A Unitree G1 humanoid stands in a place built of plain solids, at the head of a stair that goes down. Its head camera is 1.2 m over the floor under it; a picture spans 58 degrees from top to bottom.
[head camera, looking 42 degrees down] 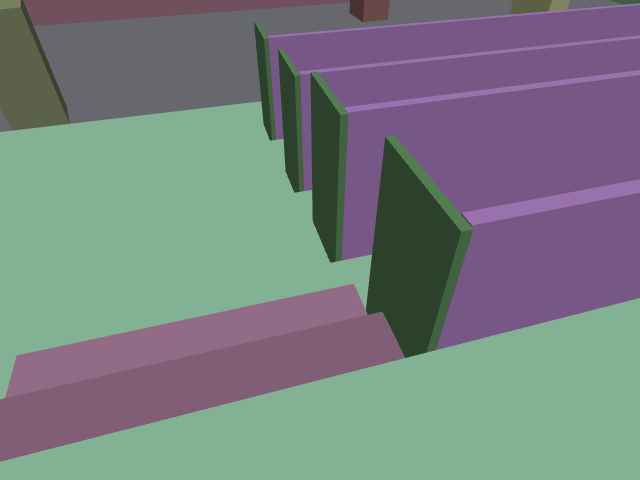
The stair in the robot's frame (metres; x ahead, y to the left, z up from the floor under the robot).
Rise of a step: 0.19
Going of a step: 0.33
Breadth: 1.49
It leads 16 degrees to the left of straight ahead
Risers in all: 4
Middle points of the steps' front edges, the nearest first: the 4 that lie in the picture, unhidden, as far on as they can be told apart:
0.59 0.37 0.00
0.91 0.46 -0.18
1.23 0.55 -0.37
1.56 0.65 -0.55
